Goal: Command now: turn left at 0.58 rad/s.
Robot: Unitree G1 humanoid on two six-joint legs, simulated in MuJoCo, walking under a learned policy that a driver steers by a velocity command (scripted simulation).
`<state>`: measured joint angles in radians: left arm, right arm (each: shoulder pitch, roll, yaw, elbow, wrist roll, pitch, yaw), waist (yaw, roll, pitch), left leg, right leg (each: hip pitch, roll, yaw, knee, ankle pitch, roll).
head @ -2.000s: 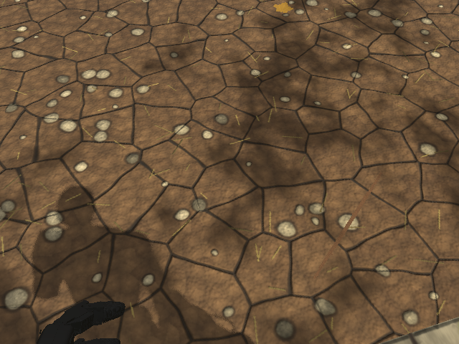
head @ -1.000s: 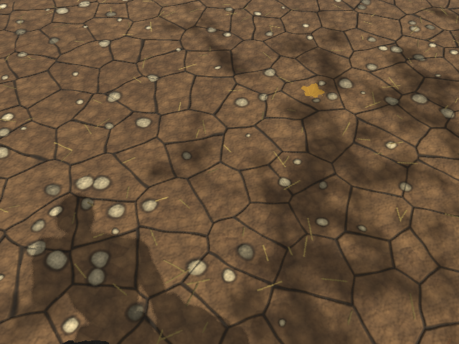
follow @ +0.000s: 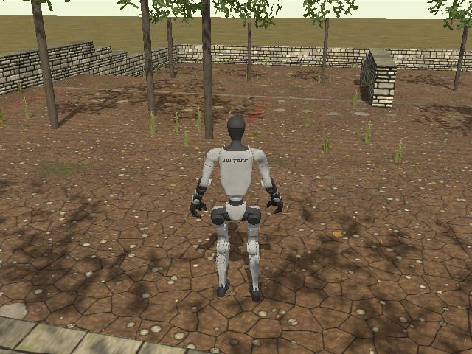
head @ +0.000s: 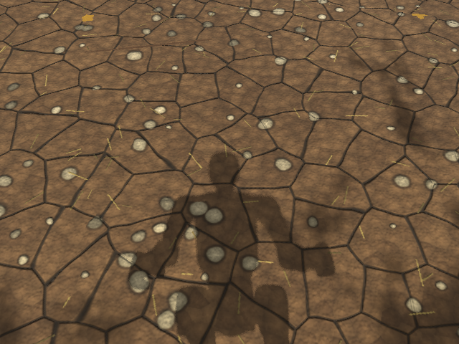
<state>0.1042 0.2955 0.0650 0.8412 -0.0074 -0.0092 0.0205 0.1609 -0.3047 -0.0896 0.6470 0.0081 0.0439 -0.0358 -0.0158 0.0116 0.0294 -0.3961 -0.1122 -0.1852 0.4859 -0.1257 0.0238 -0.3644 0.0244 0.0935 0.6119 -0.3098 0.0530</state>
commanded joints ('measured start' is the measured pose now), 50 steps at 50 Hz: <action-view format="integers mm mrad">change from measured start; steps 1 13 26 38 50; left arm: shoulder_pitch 117 65 -89 -138 332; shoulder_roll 141 159 130 53 212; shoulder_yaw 43 40 28 -8 56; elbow -27 -98 -190 -155 -121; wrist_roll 8 21 -15 -19 -21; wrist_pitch -23 15 -70 -79 -67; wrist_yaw -8 32 -42 -79 -70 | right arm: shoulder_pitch -14 -49 293 227 279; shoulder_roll -128 -80 -196 -138 -88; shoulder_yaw -31 -19 -42 -6 33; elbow -75 -110 -26 26 28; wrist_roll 12 15 3 -9 -12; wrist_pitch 2 10 -74 -116 -148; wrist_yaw -9 18 50 20 28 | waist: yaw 51 73 -102 -58 138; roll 108 -186 184 85 -163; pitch -150 -68 -58 74 -457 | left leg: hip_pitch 53 -243 560 348 -281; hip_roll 167 124 509 301 43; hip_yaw -238 142 -476 121 56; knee -39 498 -298 -385 945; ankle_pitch -96 -254 -402 110 -408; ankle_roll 92 -132 339 160 -37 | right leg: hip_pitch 203 365 -571 -323 820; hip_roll -77 -304 -90 -95 -336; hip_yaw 20 20 -68 -131 759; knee -252 -293 554 41 -285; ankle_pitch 127 446 -276 416 -120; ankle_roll -58 -267 -50 -31 -465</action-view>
